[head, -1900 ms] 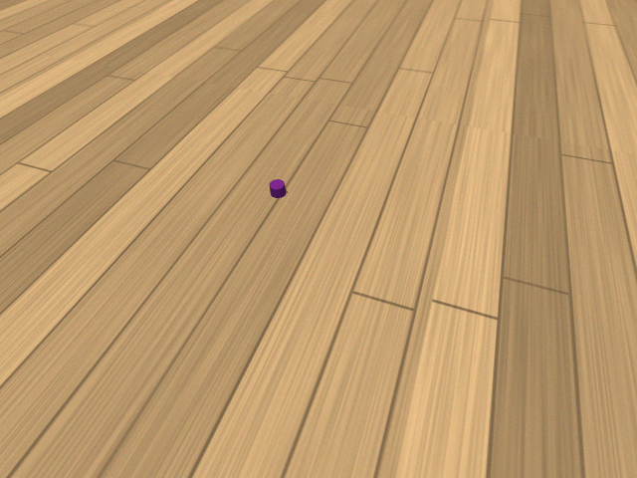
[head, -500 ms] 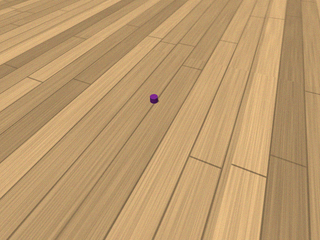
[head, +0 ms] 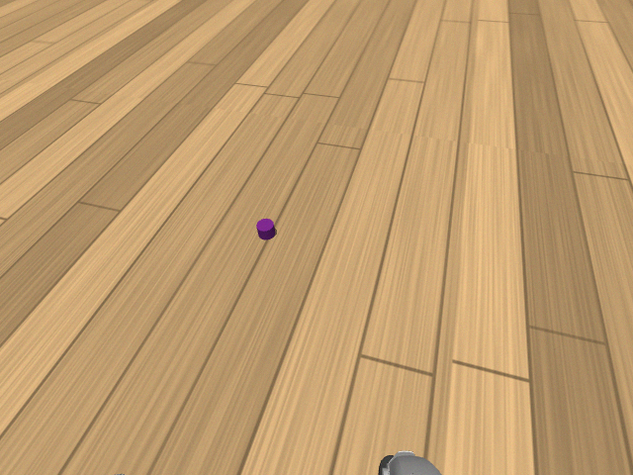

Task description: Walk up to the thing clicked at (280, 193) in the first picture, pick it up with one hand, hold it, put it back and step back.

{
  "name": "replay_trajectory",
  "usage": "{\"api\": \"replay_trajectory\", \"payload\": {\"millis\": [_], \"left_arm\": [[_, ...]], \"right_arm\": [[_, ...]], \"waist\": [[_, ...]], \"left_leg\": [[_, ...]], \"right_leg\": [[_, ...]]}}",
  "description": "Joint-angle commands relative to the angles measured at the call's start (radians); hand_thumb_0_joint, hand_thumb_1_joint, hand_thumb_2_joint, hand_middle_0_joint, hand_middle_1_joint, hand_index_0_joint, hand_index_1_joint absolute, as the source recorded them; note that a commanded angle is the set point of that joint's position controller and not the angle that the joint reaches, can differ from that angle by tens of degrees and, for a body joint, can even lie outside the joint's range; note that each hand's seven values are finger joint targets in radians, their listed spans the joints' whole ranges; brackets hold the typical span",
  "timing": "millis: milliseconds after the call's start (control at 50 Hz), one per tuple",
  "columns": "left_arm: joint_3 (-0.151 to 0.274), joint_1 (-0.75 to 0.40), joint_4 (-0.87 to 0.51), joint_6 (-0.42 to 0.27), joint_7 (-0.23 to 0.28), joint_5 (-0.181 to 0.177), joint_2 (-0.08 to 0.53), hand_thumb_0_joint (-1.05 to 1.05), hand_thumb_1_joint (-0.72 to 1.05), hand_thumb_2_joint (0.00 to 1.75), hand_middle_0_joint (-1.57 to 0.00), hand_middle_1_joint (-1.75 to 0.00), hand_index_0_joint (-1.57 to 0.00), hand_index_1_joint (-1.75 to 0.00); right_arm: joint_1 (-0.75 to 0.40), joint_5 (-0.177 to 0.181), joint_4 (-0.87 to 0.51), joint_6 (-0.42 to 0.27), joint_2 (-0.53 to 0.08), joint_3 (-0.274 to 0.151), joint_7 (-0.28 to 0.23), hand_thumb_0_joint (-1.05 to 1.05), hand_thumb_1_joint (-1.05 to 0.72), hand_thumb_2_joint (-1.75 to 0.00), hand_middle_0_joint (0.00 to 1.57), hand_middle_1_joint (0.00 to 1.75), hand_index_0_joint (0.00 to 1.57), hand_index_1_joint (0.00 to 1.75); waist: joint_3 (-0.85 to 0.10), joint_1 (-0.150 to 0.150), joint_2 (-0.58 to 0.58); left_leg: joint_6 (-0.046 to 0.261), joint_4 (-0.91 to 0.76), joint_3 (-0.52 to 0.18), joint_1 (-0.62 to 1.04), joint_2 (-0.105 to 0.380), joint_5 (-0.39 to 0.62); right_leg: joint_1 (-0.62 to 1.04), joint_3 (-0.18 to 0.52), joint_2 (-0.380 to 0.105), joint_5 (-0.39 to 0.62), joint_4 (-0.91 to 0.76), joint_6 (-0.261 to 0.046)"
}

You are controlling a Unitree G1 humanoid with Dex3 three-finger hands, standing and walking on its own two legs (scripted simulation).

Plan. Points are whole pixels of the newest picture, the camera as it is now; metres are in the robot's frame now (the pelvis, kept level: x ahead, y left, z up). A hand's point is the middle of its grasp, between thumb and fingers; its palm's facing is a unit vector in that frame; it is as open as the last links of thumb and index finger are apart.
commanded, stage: walk up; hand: left
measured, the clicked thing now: (265, 229) +1.17 +0.23 -0.73
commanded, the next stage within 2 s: none
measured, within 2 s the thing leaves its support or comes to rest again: neither
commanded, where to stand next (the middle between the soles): +0.87 -0.03 m, yaw +1 degrees
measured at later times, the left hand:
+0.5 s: hand (162, 396) +0.29 +0.28 -0.16, palm faces +0.01 -0.94 -0.35, open 7.3 cm
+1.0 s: hand (208, 260) +0.54 +0.23 -0.12, palm faces -0.01 -0.90 -0.43, open 7.3 cm
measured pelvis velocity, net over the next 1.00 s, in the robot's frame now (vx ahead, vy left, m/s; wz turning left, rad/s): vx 0.45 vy -0.05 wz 0.01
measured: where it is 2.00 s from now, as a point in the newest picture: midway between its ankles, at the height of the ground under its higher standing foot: (332, 308)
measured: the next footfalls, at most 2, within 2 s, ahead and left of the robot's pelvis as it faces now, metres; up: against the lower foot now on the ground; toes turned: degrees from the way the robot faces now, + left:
right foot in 0.04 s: +0.20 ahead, -0.14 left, +0.00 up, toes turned -4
left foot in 0.48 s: +0.41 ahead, +0.12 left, +0.00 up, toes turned +6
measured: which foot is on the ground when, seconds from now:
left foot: down 0.00-0.08, up 0.10-0.46, down 0.48-0.94, up 0.96-1.00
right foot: up 0.00-0.02, down 0.04-0.50, up 0.52-0.90, down 0.92-1.00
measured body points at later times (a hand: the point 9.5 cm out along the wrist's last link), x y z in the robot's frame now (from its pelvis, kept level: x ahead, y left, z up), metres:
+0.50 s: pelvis +0.26 -0.01 -0.01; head +0.27 +0.02 +0.44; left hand +0.29 +0.32 -0.13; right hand +0.36 -0.33 -0.10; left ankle +0.37 +0.12 -0.73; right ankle +0.16 -0.14 -0.72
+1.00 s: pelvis +0.45 -0.05 -0.01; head +0.46 -0.08 +0.44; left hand +0.54 +0.28 -0.09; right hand +0.49 -0.38 -0.14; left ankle +0.38 +0.10 -0.69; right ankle +0.53 -0.17 -0.73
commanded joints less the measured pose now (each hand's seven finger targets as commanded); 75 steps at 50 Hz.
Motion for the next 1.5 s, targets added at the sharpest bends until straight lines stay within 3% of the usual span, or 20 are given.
{"api": "replay_trajectory", "payload": {"millis": [0,20,60,80,200,440,480,520,620,800,900,940,960,1040,1100,1280,1360,1380,1420,1480], "left_arm": [[0.059,-0.012,-0.080,-0.043,0.017,-0.005,0.163,0.00,0.90,0.90,-0.20,-0.30,-0.20,-0.30],[0.081,0.109,-0.046,-0.050,0.029,-0.002,0.206,0.00,0.90,0.90,-0.20,-0.30,-0.20,-0.30],[0.127,0.294,-0.032,-0.061,0.051,-0.003,0.358,0.00,0.90,0.90,-0.20,-0.30,-0.20,-0.30],[0.126,0.245,-0.050,-0.059,0.057,-0.022,0.352,0.00,0.90,0.90,-0.20,-0.30,-0.20,-0.30],[0.072,0.078,-0.111,-0.073,0.075,-0.025,0.205,0.00,0.90,0.90,-0.20,-0.30,-0.20,-0.30],[0.065,0.070,-0.169,-0.073,0.061,-0.002,0.229,0.00,0.90,0.90,-0.20,-0.30,-0.20,-0.30],[0.027,0.173,-0.172,-0.064,0.064,-0.019,0.103,0.00,0.90,0.90,-0.20,-0.30,-0.20,-0.30],[0.048,0.162,-0.146,-0.048,0.085,-0.013,0.229,0.00,0.90,0.90,-0.20,-0.30,-0.20,-0.30],[0.047,0.199,-0.094,-0.042,0.057,-0.021,0.199,0.00,0.90,0.90,-0.20,-0.30,-0.20,-0.30],[0.059,0.049,-0.126,-0.046,0.021,-0.005,0.166,0.00,0.90,0.90,-0.20,-0.30,-0.20,-0.30],[0.096,0.283,-0.034,-0.069,0.051,0.001,0.229,0.00,0.90,0.90,-0.20,-0.30,-0.20,-0.30],[0.119,0.307,-0.068,-0.081,0.070,0.002,0.351,0.00,0.90,0.90,-0.20,-0.30,-0.20,-0.30],[0.113,0.248,-0.085,-0.077,0.069,-0.010,0.353,0.00,0.90,0.90,-0.20,-0.30,-0.20,-0.30],[0.078,0.142,-0.106,-0.082,0.080,-0.023,0.245,0.00,0.90,0.90,-0.20,-0.30,-0.20,-0.30],[0.073,0.141,-0.127,-0.090,0.079,-0.015,0.231,0.00,0.90,0.90,-0.20,-0.30,-0.20,-0.30],[0.082,0.191,-0.153,-0.085,0.079,-0.006,0.251,0.00,0.90,0.90,-0.20,-0.30,-0.20,-0.30],[0.066,0.168,-0.159,-0.071,0.081,-0.012,0.245,0.00,0.90,0.90,-0.20,-0.30,-0.20,-0.30],[0.044,0.202,-0.162,-0.069,0.083,-0.014,0.198,0.00,0.90,0.90,-0.20,-0.30,-0.20,-0.30],[0.025,0.270,-0.169,-0.055,0.087,-0.026,0.125,0.00,0.90,0.90,-0.20,-0.30,-0.20,-0.30],[0.040,0.198,-0.129,-0.041,0.093,-0.017,0.223,0.00,0.90,0.90,-0.20,-0.30,-0.20,-0.30]], "right_arm": [[-0.038,-0.002,-0.107,-0.017,-0.274,-0.078,-0.031,0.00,-0.90,-0.90,0.20,0.30,0.20,0.30],[-0.006,-0.007,-0.114,-0.016,-0.232,-0.060,-0.031,0.00,-0.90,-0.90,0.20,0.30,0.20,0.30],[0.082,0.018,-0.140,-0.019,-0.168,-0.035,-0.031,0.00,-0.90,-0.90,0.20,0.30,0.20,0.30],[0.027,0.013,-0.115,-0.014,-0.255,-0.047,-0.045,0.00,-0.90,-0.90,0.20,0.30,0.20,0.30],[0.017,0.014,-0.086,0.005,-0.183,-0.041,-0.017,0.00,-0.90,-0.90,0.20,0.30,0.20,0.30],[0.016,-0.020,-0.083,-0.021,-0.220,-0.086,0.009,0.00,-0.90,-0.90,0.20,0.30,0.20,0.30],[0.146,-0.045,-0.074,-0.033,-0.346,-0.121,-0.013,0.00,-0.90,-0.90,0.20,0.30,0.20,0.30],[0.056,0.001,-0.117,-0.031,-0.375,-0.123,-0.017,0.00,-0.90,-0.90,0.20,0.30,0.20,0.30],[-0.050,0.015,-0.139,-0.042,-0.258,-0.065,-0.027,0.00,-0.90,-0.90,0.20,0.30,0.20,0.30],[-0.059,0.005,-0.162,-0.038,-0.291,-0.070,-0.017,0.00,-0.90,-0.90,0.20,0.30,0.20,0.30],[-0.063,0.004,-0.175,-0.016,-0.206,-0.037,-0.020,0.00,-0.90,-0.90,0.20,0.30,0.20,0.30],[0.010,0.010,-0.174,-0.004,-0.164,-0.016,-0.022,0.00,-0.90,-0.90,0.20,0.30,0.20,0.30],[-0.028,0.001,-0.158,0.003,-0.255,-0.040,-0.032,0.00,-0.90,-0.90,0.20,0.30,0.20,0.30],[0.010,0.022,-0.084,0.011,-0.215,-0.037,-0.022,0.00,-0.90,-0.90,0.20,0.30,0.20,0.30],[0.012,0.009,-0.084,0.022,-0.198,-0.041,-0.005,0.00,-0.90,-0.90,0.20,0.30,0.20,0.30],[-0.186,-0.011,-0.157,0.008,-0.178,-0.048,0.022,0.00,-0.90,-0.90,0.20,0.30,0.20,0.30],[-0.069,-0.013,-0.120,-0.008,-0.188,-0.061,0.013,0.00,-0.90,-0.90,0.20,0.30,0.20,0.30],[0.039,-0.020,-0.088,-0.013,-0.231,-0.078,0.001,0.00,-0.90,-0.90,0.20,0.30,0.20,0.30],[0.094,-0.020,-0.124,-0.018,-0.352,-0.108,-0.024,0.00,-0.90,-0.90,0.20,0.30,0.20,0.30],[-0.012,0.017,-0.142,-0.009,-0.287,-0.083,-0.029,0.00,-0.90,-0.90,0.20,0.30,0.20,0.30]], "waist": [[-0.063,0.059,0.061],[-0.152,0.115,-0.029],[-0.294,0.159,-0.340],[-0.258,0.167,-0.233],[-0.030,0.046,-0.113],[-0.110,-0.031,0.050],[-0.175,-0.068,0.399],[-0.113,-0.045,0.229],[-0.026,0.037,0.165],[-0.001,0.016,0.185],[-0.129,0.145,-0.078],[-0.093,0.136,-0.262],[-0.055,0.128,-0.175],[0.021,0.052,-0.129],[-0.001,0.047,-0.133],[0.024,0.102,-0.069],[-0.061,0.013,0.007],[-0.138,-0.029,0.124],[-0.180,-0.034,0.314],[-0.019,0.003,0.124]], "left_leg": [[0.163,0.142,-0.066,-0.155,0.186,0.600],[0.134,0.366,-0.035,-0.243,0.133,0.582],[0.062,0.849,-0.037,-0.679,-0.071,-0.065],[0.062,0.887,-0.123,-0.726,-0.002,-0.112],[0.055,0.751,-0.170,-0.548,0.047,0.126],[0.066,0.183,-0.041,-0.120,0.021,0.277],[0.184,0.010,-0.491,0.097,0.275,-0.011],[0.324,-0.143,-0.824,0.006,0.448,-0.196],[0.204,-0.118,-0.280,-0.268,0.250,0.259],[0.223,-0.119,-0.183,-0.300,0.225,0.088],[0.145,0.356,-0.072,-0.482,0.126,0.139],[0.060,0.765,-0.071,-0.779,-0.055,-0.111],[0.058,0.812,-0.139,-0.766,0.009,-0.112],[0.059,0.703,-0.207,-0.641,0.055,0.077],[0.035,0.611,-0.174,-0.611,0.038,0.135],[0.032,0.251,-0.094,-0.543,0.062,0.225],[0.069,0.112,-0.031,-0.249,-0.005,0.248],[0.101,0.096,-0.074,-0.079,-0.003,0.192],[0.255,-0.090,-0.738,0.115,0.373,0.007],[0.236,-0.117,-0.502,-0.192,0.308,0.117]], "right_leg": [[0.273,-0.088,0.078,-0.055,-0.074,-0.034],[0.485,-0.092,0.096,-0.104,-0.076,-0.055],[0.859,0.636,-0.311,-0.206,-0.242,-0.214],[0.806,0.687,-0.347,-0.166,-0.255,-0.264],[0.300,0.116,-0.119,0.161,-0.271,-0.175],[0.149,0.029,-0.106,-0.029,-0.013,-0.121],[-0.135,-0.067,0.109,-0.333,0.512,-0.037],[-0.226,0.080,0.078,-0.455,0.666,-0.041],[-0.035,0.074,0.010,-0.257,0.479,-0.002],[0.060,-0.017,0.007,-0.094,0.059,0.019],[0.522,-0.020,0.057,-0.153,-0.064,-0.005],[0.562,0.655,-0.316,-0.563,-0.385,-0.144],[0.485,0.708,-0.355,-0.560,-0.378,-0.224],[0.300,0.265,-0.167,-0.172,-0.332,-0.111],[0.295,0.148,-0.137,-0.094,-0.335,-0.165],[0.318,0.085,-0.176,-0.123,-0.291,-0.172],[0.249,-0.004,-0.120,0.075,-0.048,-0.128],[0.183,-0.053,-0.060,0.127,0.176,-0.093],[-0.194,-0.045,0.146,-0.439,0.537,-0.013],[-0.112,0.118,0.037,-0.352,0.579,-0.022]]}}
